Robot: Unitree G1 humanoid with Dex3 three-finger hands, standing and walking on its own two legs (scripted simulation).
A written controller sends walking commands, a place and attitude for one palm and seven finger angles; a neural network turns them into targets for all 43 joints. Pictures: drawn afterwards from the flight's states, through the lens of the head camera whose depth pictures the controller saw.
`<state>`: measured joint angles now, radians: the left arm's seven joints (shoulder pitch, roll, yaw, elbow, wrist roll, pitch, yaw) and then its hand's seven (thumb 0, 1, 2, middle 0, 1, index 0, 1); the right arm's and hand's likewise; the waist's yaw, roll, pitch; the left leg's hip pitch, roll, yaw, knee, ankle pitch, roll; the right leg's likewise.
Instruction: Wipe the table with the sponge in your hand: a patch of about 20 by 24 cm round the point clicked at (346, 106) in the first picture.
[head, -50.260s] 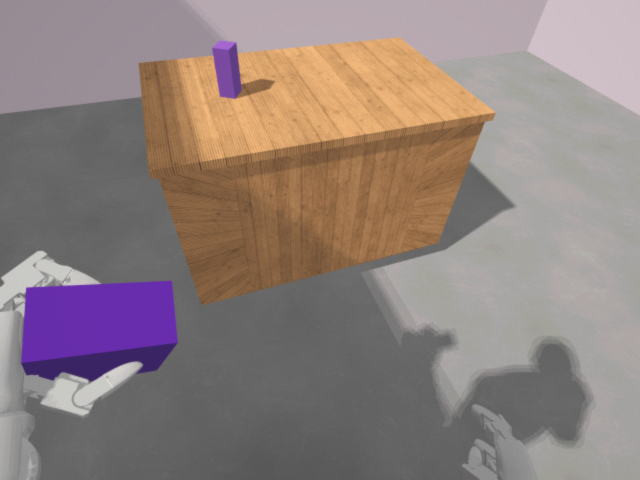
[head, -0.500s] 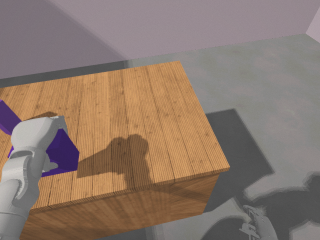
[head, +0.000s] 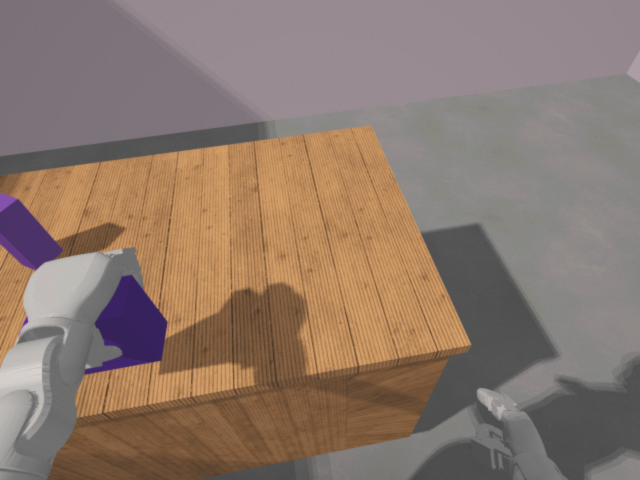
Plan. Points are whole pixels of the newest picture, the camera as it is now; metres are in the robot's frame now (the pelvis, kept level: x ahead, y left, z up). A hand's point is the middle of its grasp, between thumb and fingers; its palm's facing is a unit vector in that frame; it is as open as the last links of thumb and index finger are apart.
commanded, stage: bring the sponge back beside the body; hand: left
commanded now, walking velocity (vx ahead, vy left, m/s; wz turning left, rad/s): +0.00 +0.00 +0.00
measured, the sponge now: (109, 334) +0.24 +0.32 +0.03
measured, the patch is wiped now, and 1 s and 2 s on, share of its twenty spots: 1.00 1.00 1.00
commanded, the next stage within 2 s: step back with the hand held close in 1.20 s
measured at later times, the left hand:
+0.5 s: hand (95, 347) +0.20 +0.28 +0.10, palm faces +0.00 -0.09 -1.00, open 9.9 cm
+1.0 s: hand (111, 381) +0.17 +0.24 +0.10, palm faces +0.03 -0.11 -0.99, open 9.9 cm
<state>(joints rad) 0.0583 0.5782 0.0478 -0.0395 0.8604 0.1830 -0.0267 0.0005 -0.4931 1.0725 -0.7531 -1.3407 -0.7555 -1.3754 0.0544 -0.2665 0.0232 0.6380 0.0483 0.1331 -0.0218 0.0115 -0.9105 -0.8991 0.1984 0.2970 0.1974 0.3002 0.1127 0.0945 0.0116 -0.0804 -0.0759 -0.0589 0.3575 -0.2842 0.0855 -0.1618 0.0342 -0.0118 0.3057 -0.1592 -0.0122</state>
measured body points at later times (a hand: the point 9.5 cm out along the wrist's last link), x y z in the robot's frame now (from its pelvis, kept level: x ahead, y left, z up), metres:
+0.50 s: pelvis -0.02 -0.01 +0.00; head -0.01 -0.03 +0.45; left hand +0.20 +0.28 +0.15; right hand +0.22 -0.20 -0.09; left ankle -0.07 +0.06 -0.75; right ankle +0.00 -0.12 -0.75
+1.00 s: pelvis -0.03 -0.03 +0.00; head -0.04 -0.06 +0.45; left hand +0.16 +0.24 +0.16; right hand +0.21 -0.23 -0.08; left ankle -0.07 +0.06 -0.75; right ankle +0.00 -0.12 -0.75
